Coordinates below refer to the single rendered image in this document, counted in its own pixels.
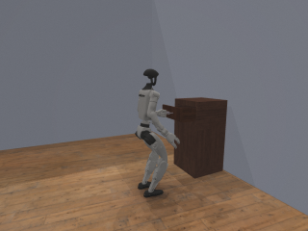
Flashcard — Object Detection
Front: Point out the cabinet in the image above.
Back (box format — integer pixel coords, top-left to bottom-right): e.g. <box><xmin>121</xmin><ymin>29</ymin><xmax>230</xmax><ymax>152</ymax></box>
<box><xmin>173</xmin><ymin>97</ymin><xmax>228</xmax><ymax>179</ymax></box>

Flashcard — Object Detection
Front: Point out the robot left thigh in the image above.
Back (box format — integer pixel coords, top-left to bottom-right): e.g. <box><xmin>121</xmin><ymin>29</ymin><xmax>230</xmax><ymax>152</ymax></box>
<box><xmin>135</xmin><ymin>132</ymin><xmax>159</xmax><ymax>162</ymax></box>

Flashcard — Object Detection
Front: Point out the right robot forearm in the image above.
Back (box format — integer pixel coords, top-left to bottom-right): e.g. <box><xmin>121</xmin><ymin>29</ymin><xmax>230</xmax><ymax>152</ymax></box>
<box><xmin>150</xmin><ymin>112</ymin><xmax>169</xmax><ymax>137</ymax></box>

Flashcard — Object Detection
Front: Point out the right robot hand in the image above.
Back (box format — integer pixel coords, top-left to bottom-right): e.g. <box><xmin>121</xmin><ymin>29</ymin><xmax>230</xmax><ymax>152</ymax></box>
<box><xmin>166</xmin><ymin>133</ymin><xmax>180</xmax><ymax>149</ymax></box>

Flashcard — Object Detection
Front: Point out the right robot foot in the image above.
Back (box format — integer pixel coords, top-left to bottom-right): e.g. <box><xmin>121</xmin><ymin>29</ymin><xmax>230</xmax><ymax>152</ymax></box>
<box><xmin>143</xmin><ymin>189</ymin><xmax>164</xmax><ymax>198</ymax></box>

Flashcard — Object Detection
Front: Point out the left robot hand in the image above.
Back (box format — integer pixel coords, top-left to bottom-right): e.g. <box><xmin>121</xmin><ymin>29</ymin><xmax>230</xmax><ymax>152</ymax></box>
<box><xmin>157</xmin><ymin>109</ymin><xmax>167</xmax><ymax>117</ymax></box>

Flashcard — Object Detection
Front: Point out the right robot upper arm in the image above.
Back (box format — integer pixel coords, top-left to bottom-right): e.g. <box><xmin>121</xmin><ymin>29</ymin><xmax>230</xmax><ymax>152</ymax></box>
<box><xmin>146</xmin><ymin>90</ymin><xmax>160</xmax><ymax>119</ymax></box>

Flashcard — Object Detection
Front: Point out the drawer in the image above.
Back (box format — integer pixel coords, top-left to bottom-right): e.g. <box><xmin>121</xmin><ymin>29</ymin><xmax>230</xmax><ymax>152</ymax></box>
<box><xmin>163</xmin><ymin>104</ymin><xmax>196</xmax><ymax>123</ymax></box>

